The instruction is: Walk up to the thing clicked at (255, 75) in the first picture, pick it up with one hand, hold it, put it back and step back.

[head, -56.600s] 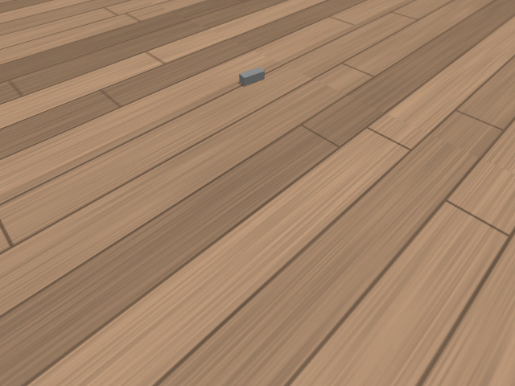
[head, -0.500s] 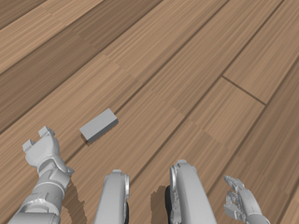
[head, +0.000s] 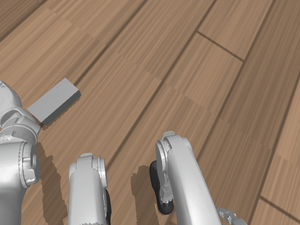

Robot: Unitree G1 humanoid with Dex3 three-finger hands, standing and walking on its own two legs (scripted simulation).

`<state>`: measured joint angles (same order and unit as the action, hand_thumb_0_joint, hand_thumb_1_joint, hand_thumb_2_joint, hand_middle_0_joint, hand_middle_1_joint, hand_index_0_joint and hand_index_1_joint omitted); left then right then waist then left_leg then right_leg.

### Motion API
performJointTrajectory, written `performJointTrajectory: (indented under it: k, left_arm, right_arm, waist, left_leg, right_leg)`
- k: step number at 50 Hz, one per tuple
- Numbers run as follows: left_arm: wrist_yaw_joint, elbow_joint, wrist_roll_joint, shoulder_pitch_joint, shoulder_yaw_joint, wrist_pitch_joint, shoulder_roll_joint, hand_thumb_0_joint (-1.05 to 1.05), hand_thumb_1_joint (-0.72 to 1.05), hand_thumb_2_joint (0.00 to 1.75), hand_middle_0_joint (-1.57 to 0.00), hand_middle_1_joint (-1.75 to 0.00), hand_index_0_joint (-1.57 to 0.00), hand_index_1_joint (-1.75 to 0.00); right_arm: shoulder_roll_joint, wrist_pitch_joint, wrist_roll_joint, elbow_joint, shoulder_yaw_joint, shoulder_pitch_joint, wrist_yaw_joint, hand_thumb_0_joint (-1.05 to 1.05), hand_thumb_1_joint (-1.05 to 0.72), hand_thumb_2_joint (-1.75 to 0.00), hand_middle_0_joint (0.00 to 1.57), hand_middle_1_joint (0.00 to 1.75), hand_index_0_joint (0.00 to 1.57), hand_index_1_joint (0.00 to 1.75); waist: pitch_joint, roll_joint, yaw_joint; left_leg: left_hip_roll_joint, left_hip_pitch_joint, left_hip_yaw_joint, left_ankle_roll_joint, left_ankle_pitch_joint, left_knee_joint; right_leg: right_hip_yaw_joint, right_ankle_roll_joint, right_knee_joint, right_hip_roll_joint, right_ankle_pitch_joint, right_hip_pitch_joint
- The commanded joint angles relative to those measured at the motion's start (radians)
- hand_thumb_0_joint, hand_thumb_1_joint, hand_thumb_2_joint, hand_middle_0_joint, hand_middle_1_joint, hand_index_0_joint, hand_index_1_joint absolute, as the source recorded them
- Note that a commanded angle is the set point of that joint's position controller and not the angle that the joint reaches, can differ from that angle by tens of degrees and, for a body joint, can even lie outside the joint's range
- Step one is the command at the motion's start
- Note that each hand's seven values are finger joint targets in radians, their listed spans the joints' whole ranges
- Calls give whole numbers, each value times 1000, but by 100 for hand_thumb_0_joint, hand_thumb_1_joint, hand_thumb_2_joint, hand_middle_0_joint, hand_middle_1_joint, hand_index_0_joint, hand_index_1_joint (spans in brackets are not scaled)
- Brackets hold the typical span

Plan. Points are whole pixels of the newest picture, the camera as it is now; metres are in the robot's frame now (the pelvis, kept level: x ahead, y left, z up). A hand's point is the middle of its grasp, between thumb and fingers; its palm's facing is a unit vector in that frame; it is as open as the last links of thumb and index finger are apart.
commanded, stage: rise first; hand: left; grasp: from above
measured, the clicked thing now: (56, 101) +0.56 +0.23 -0.37
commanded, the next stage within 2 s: none
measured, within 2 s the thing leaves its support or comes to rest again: neither
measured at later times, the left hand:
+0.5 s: hand (31, 101) +0.51 +0.25 -0.20, palm faces -0.30 -0.28 -0.91, open 13.3 cm
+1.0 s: hand (33, 96) +0.54 +0.26 -0.23, palm faces -0.29 -0.28 -0.91, open 13.4 cm
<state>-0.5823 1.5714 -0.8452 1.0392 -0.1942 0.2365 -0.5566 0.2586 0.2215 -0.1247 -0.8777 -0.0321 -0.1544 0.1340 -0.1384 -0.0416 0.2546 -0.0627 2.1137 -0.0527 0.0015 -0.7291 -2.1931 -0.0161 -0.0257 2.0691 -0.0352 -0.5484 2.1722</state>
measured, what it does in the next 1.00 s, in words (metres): lowers itself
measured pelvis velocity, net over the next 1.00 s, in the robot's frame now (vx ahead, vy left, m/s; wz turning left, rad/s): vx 0.00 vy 0.01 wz -0.07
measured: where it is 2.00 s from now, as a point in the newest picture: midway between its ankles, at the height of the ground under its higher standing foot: (134, 211)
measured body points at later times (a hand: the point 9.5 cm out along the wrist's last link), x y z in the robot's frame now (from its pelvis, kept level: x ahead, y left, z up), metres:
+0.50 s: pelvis +0.00 +0.00 -0.04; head +0.27 +0.02 +0.32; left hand +0.53 +0.26 -0.15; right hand -0.01 -0.26 -0.15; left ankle +0.07 +0.11 -0.37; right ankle +0.12 -0.13 -0.37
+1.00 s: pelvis +0.00 +0.01 -0.06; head +0.29 +0.04 +0.29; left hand +0.55 +0.27 -0.18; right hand -0.03 -0.25 -0.15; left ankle +0.07 +0.11 -0.37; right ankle +0.12 -0.13 -0.37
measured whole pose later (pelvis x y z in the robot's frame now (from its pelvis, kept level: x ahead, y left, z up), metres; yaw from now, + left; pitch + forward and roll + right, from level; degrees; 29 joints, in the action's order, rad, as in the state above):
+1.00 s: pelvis +0.00 +0.01 -0.06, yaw -4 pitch +37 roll -8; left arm -0.52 1.69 -0.96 1.31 -0.23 0.26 -0.80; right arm 0.34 0.22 -0.15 -0.77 -0.15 -0.22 0.28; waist 0.03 -0.02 0.37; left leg -0.06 2.30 -0.09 -0.01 -0.76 -2.41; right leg -0.06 -0.04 2.23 -0.03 -0.54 2.33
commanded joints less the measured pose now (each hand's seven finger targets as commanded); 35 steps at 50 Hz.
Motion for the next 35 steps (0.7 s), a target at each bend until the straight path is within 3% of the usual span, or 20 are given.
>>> performJointTrajectory:
  k: [1,3,7,8,11,12,14,15,20,21,22,24,27,28,31,33,35]
  left_arm:
    - [-30,-98,-9,457,-13,26,-254,0,-51,97,-9,-105,-11,-104]
    - [-20,-85,-27,460,-22,32,-281,0,-52,98,-9,-105,-10,-104]
    - [17,-50,-74,438,3,34,-267,0,-47,93,-11,-106,-13,-103]
    - [17,-48,-83,443,-3,32,-280,0,-47,93,-10,-107,-13,-105]
    - [28,-35,-79,419,-7,32,-271,0,-43,90,-12,-107,-15,-104]
    - [29,-49,-85,450,-19,29,-308,0,-42,88,-11,-110,-15,-105]
    - [34,-38,-80,467,-10,24,-288,0,-42,88,-12,-108,-16,-104]
    - [37,-44,-80,486,-12,17,-304,0,-41,87,-14,-107,-17,-103]
    - [37,-45,-113,527,-34,-9,-390,0,-39,86,-16,-103,-19,-100]
    - [37,-54,-119,540,-27,-16,-383,0,-38,85,-17,-102,-20,-99]
    - [35,-48,-122,545,-21,-17,-377,0,-38,85,-17,-102,-21,-99]
    - [18,-26,-137,569,-35,-23,-411,0,-36,84,-19,-99,-22,-96]
    - [9,12,-128,565,-33,-24,-414,0,-38,85,-16,-103,-20,-99]
    - [11,-2,-136,572,-34,-26,-418,0,-38,85,-18,-100,-20,-98]
    - [12,9,-132,587,-30,-23,-437,0,-37,84,-18,-100,-21,-97]
    - [4,-7,-140,608,-34,-22,-451,0,-38,84,-18,-100,-20,-97]
    - [6,4,-139,605,-16,-10,-421,0,-39,85,-17,-102,-20,-99]
  right_arm:
    - [243,31,7,14,60,-207,19,0,-88,-89,20,30,20,30]
    - [247,29,5,9,56,-220,32,0,-88,-89,20,30,20,30]
    - [254,27,7,18,45,-251,58,0,-88,-89,20,30,20,30]
    - [262,25,9,19,43,-261,63,0,-88,-89,20,30,20,30]
    - [266,26,9,32,41,-287,82,0,-88,-89,20,30,20,30]
    - [278,27,7,33,45,-293,87,0,-88,-89,20,30,20,30]
    - [275,26,7,42,40,-305,96,0,-88,-89,20,30,20,30]
    - [277,25,6,43,38,-307,98,0,-88,-89,20,30,20,30]
    - [295,25,2,48,22,-330,106,0,-88,-89,20,30,20,30]
    - [295,25,-1,52,16,-337,108,0,-88,-89,20,30,20,30]
    - [293,22,-2,52,10,-335,108,0,-88,-89,20,30,20,30]
    - [306,23,-6,49,9,-331,110,0,-88,-89,20,30,20,30]
    - [307,22,-15,47,1,-319,113,0,-88,-89,20,30,20,30]
    - [308,24,-18,54,-3,-326,114,0,-88,-89,20,30,20,30]
    - [321,24,-21,48,-8,-310,114,0,-87,-89,20,30,20,30]
    - [330,25,-22,52,-11,-317,117,0,-88,-89,20,30,20,30]
    - [324,21,-27,55,-21,-320,123,0,-88,-89,20,30,20,30]
  waist:
    - [-690,-283,31]
    - [-665,-292,28]
    - [-613,-281,59]
    - [-621,-276,51]
    - [-615,-260,63]
    - [-624,-272,62]
    - [-610,-251,78]
    - [-609,-230,93]
    - [-643,-230,92]
    - [-629,-233,116]
    - [-629,-236,106]
    - [-611,-250,114]
    - [-589,-249,116]
    - [-580,-239,136]
    - [-557,-255,136]
    - [-578,-287,137]
    - [-574,-309,150]
  left_leg:
    - [32,-476,1,8,210,291]
    - [31,-450,1,10,228,278]
    - [22,-411,4,2,265,243]
    - [20,-393,12,0,275,230]
    - [18,-377,6,0,309,214]
    - [19,-366,3,-1,304,209]
    - [16,-333,11,-7,291,195]
    - [11,-313,20,-16,272,179]
    - [4,-269,43,-25,273,127]
    - [5,-265,39,-25,272,121]
    - [3,-269,46,-25,262,119]
    - [3,-236,41,-25,227,116]
    - [-1,-203,50,-29,182,106]
    - [0,-203,47,-30,178,100]
    - [2,-195,37,-29,146,100]
    - [8,-228,24,-23,167,99]
    - [9,-246,26,-20,192,92]
  right_leg:
    - [-60,59,-128,-6,107,-372]
    - [-58,60,-111,-9,116,-367]
    - [-63,62,-90,-1,140,-346]
    - [-62,62,-89,3,152,-365]
    - [-64,59,-73,2,175,-370]
    - [-63,57,-67,1,171,-361]
    - [-67,56,-66,9,163,-375]
    - [-67,52,-75,12,154,-399]
    - [-67,48,-55,16,161,-431]
    - [-71,46,-52,16,162,-422]
    - [-72,49,-57,21,154,-429]
    - [-76,47,-43,20,129,-395]
    - [-83,47,-46,27,87,-385]
    - [-85,43,-50,24,86,-384]
    - [-93,45,-39,27,57,-342]
    - [-101,47,-21,24,79,-332]
    - [-107,51,-13,29,101,-338]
